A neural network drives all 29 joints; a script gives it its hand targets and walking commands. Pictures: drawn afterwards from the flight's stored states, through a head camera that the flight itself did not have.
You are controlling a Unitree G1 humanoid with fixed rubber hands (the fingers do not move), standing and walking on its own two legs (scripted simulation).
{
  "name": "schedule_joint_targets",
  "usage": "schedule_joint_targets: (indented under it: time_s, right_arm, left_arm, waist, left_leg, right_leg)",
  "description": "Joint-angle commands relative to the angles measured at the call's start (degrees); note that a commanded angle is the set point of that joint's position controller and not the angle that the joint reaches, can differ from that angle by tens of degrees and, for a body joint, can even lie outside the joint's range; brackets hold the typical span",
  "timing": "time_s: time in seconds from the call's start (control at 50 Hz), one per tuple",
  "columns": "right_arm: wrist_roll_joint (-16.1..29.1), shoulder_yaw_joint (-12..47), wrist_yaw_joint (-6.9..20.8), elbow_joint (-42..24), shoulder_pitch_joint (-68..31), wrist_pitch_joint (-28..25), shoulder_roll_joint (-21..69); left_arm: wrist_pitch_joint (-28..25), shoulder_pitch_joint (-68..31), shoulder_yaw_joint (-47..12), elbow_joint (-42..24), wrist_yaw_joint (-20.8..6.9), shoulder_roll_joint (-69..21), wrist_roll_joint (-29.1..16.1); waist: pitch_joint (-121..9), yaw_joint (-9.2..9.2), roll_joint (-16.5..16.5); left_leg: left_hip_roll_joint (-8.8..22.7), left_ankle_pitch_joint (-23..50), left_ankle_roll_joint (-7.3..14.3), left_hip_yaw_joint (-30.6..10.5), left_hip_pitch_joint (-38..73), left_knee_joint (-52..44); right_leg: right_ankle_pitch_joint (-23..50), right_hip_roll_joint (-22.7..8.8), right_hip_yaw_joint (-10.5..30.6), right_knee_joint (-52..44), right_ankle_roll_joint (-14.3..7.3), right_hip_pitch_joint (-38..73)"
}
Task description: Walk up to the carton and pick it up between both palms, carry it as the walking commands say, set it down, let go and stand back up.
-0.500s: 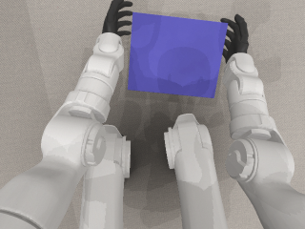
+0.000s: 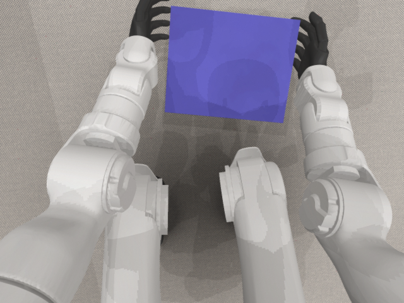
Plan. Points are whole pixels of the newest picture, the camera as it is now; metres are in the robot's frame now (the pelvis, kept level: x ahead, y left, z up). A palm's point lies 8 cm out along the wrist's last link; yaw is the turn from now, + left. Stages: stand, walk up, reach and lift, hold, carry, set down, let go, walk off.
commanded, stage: set down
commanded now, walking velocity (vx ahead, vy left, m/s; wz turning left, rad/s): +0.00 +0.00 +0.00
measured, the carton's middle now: (222, 74) +0.47 -0.09 -0.25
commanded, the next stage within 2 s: none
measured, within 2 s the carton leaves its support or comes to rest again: neither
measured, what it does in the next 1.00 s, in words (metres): stands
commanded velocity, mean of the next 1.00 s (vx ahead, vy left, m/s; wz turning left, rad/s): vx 0.00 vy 0.00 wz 0.00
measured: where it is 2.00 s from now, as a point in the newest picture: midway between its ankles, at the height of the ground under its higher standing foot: (198, 219)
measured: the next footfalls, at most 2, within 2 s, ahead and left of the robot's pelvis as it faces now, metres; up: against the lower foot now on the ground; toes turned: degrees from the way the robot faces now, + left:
none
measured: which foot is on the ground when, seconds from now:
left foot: down 0.00-1.00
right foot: down 0.00-1.00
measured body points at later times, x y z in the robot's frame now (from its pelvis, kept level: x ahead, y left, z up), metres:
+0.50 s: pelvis +0.00 +0.00 +0.01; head +0.35 -0.03 +0.28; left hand +0.52 +0.07 -0.20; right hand +0.43 -0.26 -0.20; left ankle +0.10 +0.12 -0.34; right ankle +0.11 -0.13 -0.34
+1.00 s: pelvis -0.02 +0.00 +0.03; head +0.35 -0.06 +0.27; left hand +0.53 +0.09 -0.15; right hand +0.44 -0.28 -0.17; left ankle +0.10 +0.12 -0.34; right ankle +0.11 -0.13 -0.34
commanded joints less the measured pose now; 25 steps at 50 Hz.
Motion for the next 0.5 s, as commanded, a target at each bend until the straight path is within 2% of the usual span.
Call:
schedule_joint_targets:
  time_s: [0.0,0.02,0.04,0.06,0.08,0.1,0.12,0.14,0.16,0.18,0.2,0.22,0.24,0.26,0.28,0.3,0.32,0.34,0.36,0.38,0.44,0.46,0.48]
  right_arm:
    - [0.29,14.61,10.99,-4.48,-27.95,-2.29,33.17]
    - [1.43,14.73,10.61,-6.23,-27.96,-3.23,31.39]
    - [1.23,15.36,9.98,-5.52,-27.42,-3.14,29.22]
    - [0.97,14.05,9.49,-3.92,-26.09,-3.55,27.30]
    - [1.77,14.30,9.18,-5.36,-25.71,-4.21,25.55]
    - [1.77,13.48,8.56,-3.45,-23.26,-4.59,25.26]
    - [2.21,13.06,8.37,-3.16,-22.54,-4.99,24.04]
    - [2.13,11.80,7.81,-3.65,-21.90,-5.47,20.26]
    - [1.54,9.54,6.70,-2.75,-20.49,-5.74,15.11]
    - [1.48,9.29,5.52,-2.29,-18.27,-6.55,11.00]
    - [2.26,8.05,4.27,-2.22,-16.87,-7.50,5.71]
    - [2.57,7.66,3.02,-2.97,-16.19,-7.80,1.86]
    - [3.20,6.57,1.94,-1.35,-13.46,-8.21,-1.30]
    - [3.46,4.37,0.20,-2.37,-11.36,-9.12,-8.48]
    - [3.72,2.70,-1.16,-1.50,-11.20,-9.29,-11.86]
    - [5.07,4.06,-1.47,0.01,-8.42,-9.57,-11.22]
    - [4.90,2.30,-2.11,-1.12,-8.57,-9.91,-12.68]
    - [5.92,3.12,-2.02,0.23,-6.95,-9.87,-11.20]
    - [7.08,2.50,-2.04,-1.17,-7.61,-9.97,-11.50]
    - [8.29,3.82,-1.87,-0.91,-7.86,-10.49,-12.04]
    - [9.69,3.49,-2.02,-5.55,-11.43,-11.23,-16.05]
    - [9.79,2.73,-1.94,-6.47,-11.64,-11.40,-17.86]
    - [10.88,4.85,-1.76,-8.28,-12.31,-11.53,-17.70]
  left_arm:
    - [-1.04,-18.60,-12.38,-1.16,-10.89,-42.25,-0.67]
    - [-1.48,-18.27,-12.73,-1.36,-10.16,-40.12,-0.80]
    - [-1.92,-18.37,-13.45,-3.14,-9.91,-38.12,-1.61]
    - [-2.16,-19.10,-13.86,-2.41,-9.19,-37.06,-1.95]
    - [-2.32,-18.66,-14.53,-3.29,-9.09,-36.21,-2.37]
    - [-2.63,-16.74,-14.00,-1.61,-8.62,-34.22,-2.25]
    - [-2.68,-15.91,-14.23,-3.02,-8.43,-33.44,-2.66]
    - [-2.88,-13.93,-13.61,-2.34,-7.73,-29.67,-1.93]
    - [-3.18,-13.83,-12.35,-2.32,-6.86,-25.76,-1.87]
    - [-3.50,-14.10,-12.25,-2.88,-6.00,-21.42,-2.53]
    - [-3.82,-12.39,-11.81,-2.36,-4.86,-16.70,-3.02]
    - [-3.63,-10.58,-10.96,-2.83,-3.83,-12.16,-2.71]
    - [-4.28,-11.68,-11.72,-5.17,-2.58,-7.75,-4.38]
    - [-4.48,-8.74,-10.69,-5.80,-1.15,-2.59,-4.56]
    - [-4.85,-9.85,-10.92,-6.97,-0.16,1.72,-5.67]
    - [-4.80,-8.70,-11.30,-6.06,0.02,2.37,-6.55]
    - [-5.03,-8.43,-10.64,-7.86,0.31,4.99,-7.56]
    - [-5.00,-9.12,-12.24,-8.66,0.29,4.51,-8.81]
    - [-5.23,-10.54,-12.53,-11.04,0.55,5.63,-9.63]
    - [-5.38,-10.65,-13.31,-11.80,0.42,4.93,-10.75]
    - [-5.27,-12.26,-13.53,-13.19,0.54,5.88,-12.34]
    - [-5.10,-11.54,-13.09,-12.71,0.59,7.37,-12.27]
    - [-4.96,-11.12,-14.26,-11.69,0.18,6.78,-13.36]
  waist:
    - [-55.45,-5.83,-0.32]
    - [-57.16,-5.47,1.36]
    - [-57.65,-6.54,-1.59]
    - [-58.61,-6.34,0.29]
    - [-58.88,-5.76,2.20]
    - [-59.07,-5.48,1.48]
    - [-59.25,-5.84,1.68]
    - [-59.95,-5.31,1.12]
    - [-58.06,-6.30,1.61]
    - [-58.73,-6.91,-0.75]
    - [-59.91,-7.04,-0.10]
    - [-59.91,-5.55,-0.06]
    - [-61.28,-5.59,-0.84]
    - [-61.19,-6.09,0.68]
    - [-61.64,-6.18,0.56]
    - [-61.58,-6.42,-0.42]
    - [-60.72,-6.86,-0.75]
    - [-60.98,-7.43,-0.66]
    - [-62.78,-7.50,1.45]
    - [-64.67,-6.93,0.13]
    - [-66.09,-6.86,1.80]
    - [-64.48,-7.41,2.32]
    - [-65.31,-6.31,0.22]
  left_leg:
    - [-2.62,17.10,2.85,8.05,20.94,-9.50]
    - [-2.31,17.80,2.59,8.01,22.04,-10.05]
    - [-1.93,18.17,2.33,7.78,21.32,-9.32]
    - [-1.91,18.27,2.18,7.80,23.10,-9.67]
    - [-2.12,20.10,1.98,8.16,23.56,-9.30]
    - [-1.77,20.24,2.24,7.57,24.40,-9.62]
    - [-1.64,20.57,2.15,7.83,24.10,-9.54]
    - [-1.70,21.00,1.91,7.54,25.39,-10.12]
    - [-1.09,19.18,2.21,7.53,24.75,-10.05]
    - [-0.90,20.60,1.86,7.39,24.62,-9.14]
    - [-0.70,20.25,1.51,7.71,26.43,-9.75]
    - [0.13,19.90,2.00,6.75,25.80,-9.89]
    - [0.29,20.62,1.82,6.64,27.68,-10.39]
    - [0.30,19.55,1.45,6.99,27.61,-10.52]
    - [0.47,20.27,1.61,7.13,27.61,-10.49]
    - [1.08,19.58,1.92,6.54,28.57,-11.45]
    - [0.99,18.87,1.87,6.59,26.10,-11.44]
    - [1.58,18.63,2.05,6.45,26.62,-11.78]
    - [2.10,19.84,1.83,6.67,28.65,-11.06]
    - [1.73,21.34,2.10,6.20,28.50,-10.65]
    - [2.36,21.53,1.67,6.24,30.51,-10.41]
    - [2.62,19.73,1.95,6.09,28.34,-10.33]
    - [2.50,20.60,2.33,5.93,27.94,-10.06]
  right_leg:
    - [24.83,2.37,-7.90,-11.70,-1.65,26.68]
    - [26.13,2.86,-8.32,-10.83,-1.60,26.79]
    - [26.95,2.24,-7.67,-11.48,-1.32,28.29]
    - [26.27,2.07,-7.97,-10.60,-1.44,28.36]
    - [27.58,2.54,-7.67,-10.91,-1.56,27.85]
    - [28.05,2.32,-8.41,-10.33,-1.35,27.49]
    - [28.37,1.99,-8.25,-10.51,-1.29,27.91]
    - [28.82,2.05,-8.78,-10.26,-0.86,28.23]
    - [26.83,2.05,-8.05,-11.22,-1.28,27.04]
    - [28.98,1.74,-7.67,-11.32,-1.17,28.58]
    - [28.90,1.42,-8.17,-11.74,-0.81,30.35]
    - [28.56,1.15,-7.62,-11.17,-0.81,29.90]
    - [28.96,0.84,-7.90,-10.89,-1.05,30.90]
    - [27.47,0.82,-7.85,-11.65,-1.27,30.94]
    - [28.30,0.69,-7.26,-11.95,-1.27,32.36]
    - [27.78,0.43,-7.83,-12.49,-0.87,31.91]
    - [27.80,0.29,-7.25,-12.76,-1.19,31.96]
    - [28.16,0.05,-7.61,-12.65,-1.21,31.66]
    - [29.18,-0.14,-7.09,-12.73,-1.59,31.42]
    - [30.69,-0.29,-7.04,-11.95,-1.77,32.49]
    - [30.09,-0.86,-7.11,-12.44,-2.23,31.11]
    - [29.20,-1.11,-6.82,-12.36,-2.40,29.98]
    - [30.21,-1.45,-6.68,-12.37,-1.80,32.25]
